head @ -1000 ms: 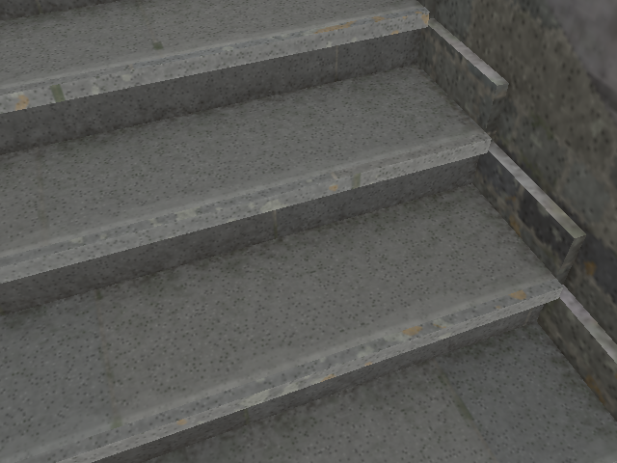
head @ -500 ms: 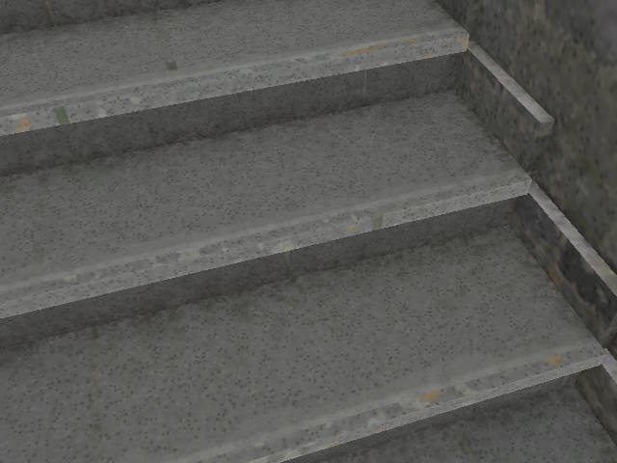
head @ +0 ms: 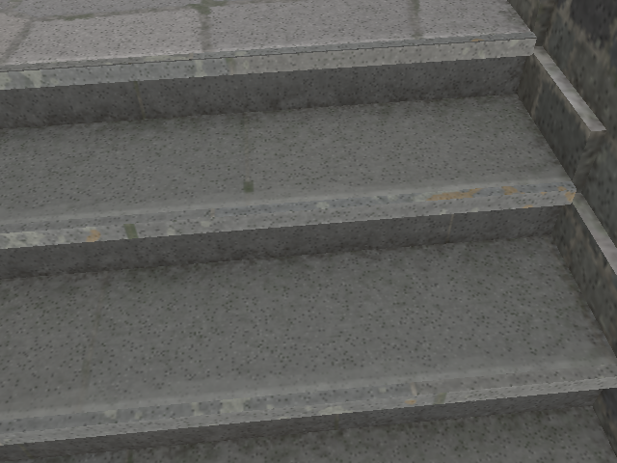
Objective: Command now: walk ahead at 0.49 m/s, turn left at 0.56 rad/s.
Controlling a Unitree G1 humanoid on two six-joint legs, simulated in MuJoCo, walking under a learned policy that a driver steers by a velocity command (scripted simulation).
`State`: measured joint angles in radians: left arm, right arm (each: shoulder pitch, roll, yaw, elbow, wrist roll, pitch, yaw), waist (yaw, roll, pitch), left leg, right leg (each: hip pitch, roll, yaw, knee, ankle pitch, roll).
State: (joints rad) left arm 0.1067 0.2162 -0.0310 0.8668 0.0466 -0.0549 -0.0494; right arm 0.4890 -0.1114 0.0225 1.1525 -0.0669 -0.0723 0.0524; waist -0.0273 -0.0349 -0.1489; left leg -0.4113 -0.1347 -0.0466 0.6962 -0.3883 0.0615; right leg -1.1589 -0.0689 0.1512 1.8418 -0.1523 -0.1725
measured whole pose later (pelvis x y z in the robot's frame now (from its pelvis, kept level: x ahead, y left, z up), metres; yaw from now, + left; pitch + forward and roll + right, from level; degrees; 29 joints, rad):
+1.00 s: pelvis +0.52 -0.01 +0.16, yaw +31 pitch +5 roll +1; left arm 0.16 0.29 0.03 0.65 0.04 -0.03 -0.06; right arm 0.59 -0.15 -0.02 1.28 -0.12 -0.04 0.08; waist -0.06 0.08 -0.03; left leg -0.01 0.09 -0.01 0.38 -0.45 -0.07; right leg -1.18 -0.01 0.15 2.23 -0.88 -0.26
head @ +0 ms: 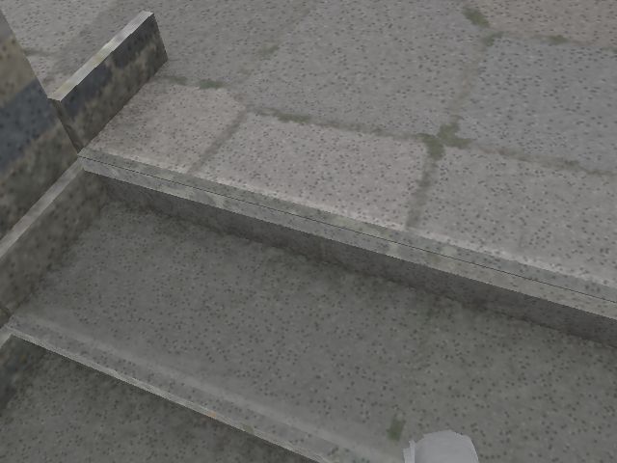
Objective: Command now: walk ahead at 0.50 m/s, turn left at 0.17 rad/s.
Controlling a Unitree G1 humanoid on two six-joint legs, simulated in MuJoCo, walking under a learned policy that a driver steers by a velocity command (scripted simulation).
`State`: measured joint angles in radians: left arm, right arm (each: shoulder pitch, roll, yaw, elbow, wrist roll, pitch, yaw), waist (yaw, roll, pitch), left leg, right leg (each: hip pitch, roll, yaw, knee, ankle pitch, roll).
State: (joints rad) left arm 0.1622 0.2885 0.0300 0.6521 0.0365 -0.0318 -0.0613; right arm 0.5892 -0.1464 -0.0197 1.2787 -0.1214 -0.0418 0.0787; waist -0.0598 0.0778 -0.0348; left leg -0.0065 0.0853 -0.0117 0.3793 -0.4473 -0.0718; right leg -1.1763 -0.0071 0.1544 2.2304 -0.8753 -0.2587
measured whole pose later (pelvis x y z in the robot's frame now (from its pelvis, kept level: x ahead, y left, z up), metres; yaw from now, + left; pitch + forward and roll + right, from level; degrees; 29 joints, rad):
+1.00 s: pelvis +0.48 -0.04 +0.29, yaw -28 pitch +6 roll -2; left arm 0.40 0.21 0.01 1.03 0.05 -0.04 -0.08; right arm 0.22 -0.22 -0.01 0.85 -0.08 -0.04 0.07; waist -0.02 0.02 -0.15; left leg -1.00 0.01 -0.16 1.96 -0.06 0.19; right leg -0.46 0.17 0.01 0.75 -0.39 -0.12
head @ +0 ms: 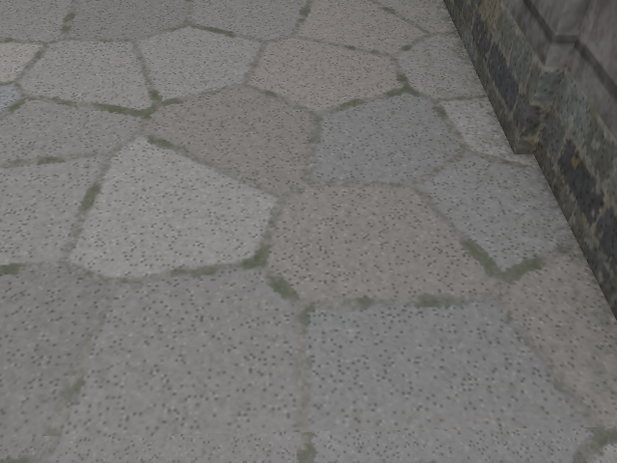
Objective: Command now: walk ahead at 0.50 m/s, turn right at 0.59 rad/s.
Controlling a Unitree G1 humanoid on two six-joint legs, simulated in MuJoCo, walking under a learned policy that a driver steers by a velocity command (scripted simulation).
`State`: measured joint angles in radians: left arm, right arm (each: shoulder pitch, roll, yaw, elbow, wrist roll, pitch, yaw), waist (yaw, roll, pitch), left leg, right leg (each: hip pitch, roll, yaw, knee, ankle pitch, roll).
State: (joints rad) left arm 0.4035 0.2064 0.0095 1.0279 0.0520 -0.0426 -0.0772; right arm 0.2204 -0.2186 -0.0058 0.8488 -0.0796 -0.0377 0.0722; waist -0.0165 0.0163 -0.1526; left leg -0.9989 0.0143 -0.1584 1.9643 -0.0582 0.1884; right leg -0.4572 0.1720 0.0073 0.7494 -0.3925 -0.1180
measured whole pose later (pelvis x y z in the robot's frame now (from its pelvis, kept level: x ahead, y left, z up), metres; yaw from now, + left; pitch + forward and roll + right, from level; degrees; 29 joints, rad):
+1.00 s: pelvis +0.45 -0.04 +0.19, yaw -15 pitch +3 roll +1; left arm 0.06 0.20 0.09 0.86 0.00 -0.10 0.00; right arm 0.26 -0.16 -0.05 0.92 -0.05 -0.09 0.02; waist -0.04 -0.03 -0.03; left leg -0.39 0.07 0.01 1.01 -0.55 -0.09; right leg -0.37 -0.01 -0.09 0.37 -0.07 -0.05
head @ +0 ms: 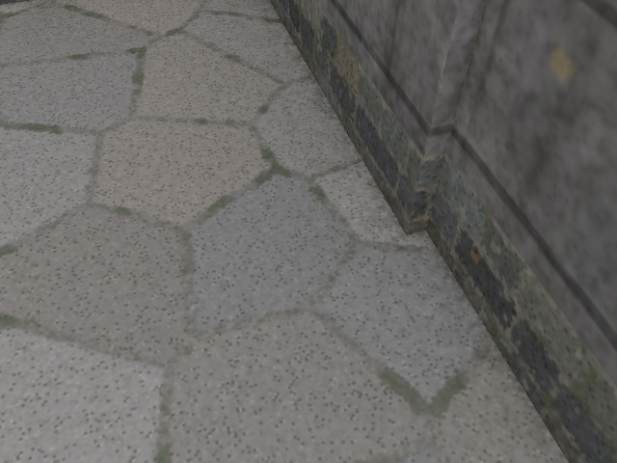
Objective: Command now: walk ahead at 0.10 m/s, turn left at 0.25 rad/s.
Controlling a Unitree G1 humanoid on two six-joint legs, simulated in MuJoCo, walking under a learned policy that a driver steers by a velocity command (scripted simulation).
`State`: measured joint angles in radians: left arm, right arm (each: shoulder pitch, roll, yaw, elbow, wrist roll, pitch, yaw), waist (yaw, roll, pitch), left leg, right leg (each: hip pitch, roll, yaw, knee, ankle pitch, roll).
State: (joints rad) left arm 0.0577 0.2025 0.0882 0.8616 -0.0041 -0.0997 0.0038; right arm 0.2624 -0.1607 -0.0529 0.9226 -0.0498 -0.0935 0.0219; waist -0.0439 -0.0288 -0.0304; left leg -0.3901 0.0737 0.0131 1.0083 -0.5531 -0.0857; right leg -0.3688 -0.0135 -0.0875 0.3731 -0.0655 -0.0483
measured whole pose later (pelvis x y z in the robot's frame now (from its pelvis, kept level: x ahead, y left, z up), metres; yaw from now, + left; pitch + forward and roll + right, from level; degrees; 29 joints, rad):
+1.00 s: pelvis -0.05 +0.03 -0.01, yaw +30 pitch +1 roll -1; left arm 0.17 0.24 0.05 0.70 -0.01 0.00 0.06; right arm 0.14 -0.26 -0.06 0.62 0.01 0.04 0.00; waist 0.04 0.01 0.03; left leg -0.36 0.03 -0.01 0.66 -0.31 -0.04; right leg -0.29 -0.07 -0.08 0.51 -0.24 0.01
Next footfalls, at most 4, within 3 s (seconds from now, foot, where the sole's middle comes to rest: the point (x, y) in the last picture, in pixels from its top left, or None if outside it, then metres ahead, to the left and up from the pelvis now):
0.24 left None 0.05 0.14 -0.78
0.66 right None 0.07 -0.07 -0.78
1.02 left None -0.07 0.16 -0.78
1.44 right None -0.03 -0.07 -0.78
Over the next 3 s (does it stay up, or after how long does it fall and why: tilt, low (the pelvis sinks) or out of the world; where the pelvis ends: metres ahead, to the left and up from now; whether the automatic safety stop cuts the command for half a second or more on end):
stays up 0.31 -0.01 0.00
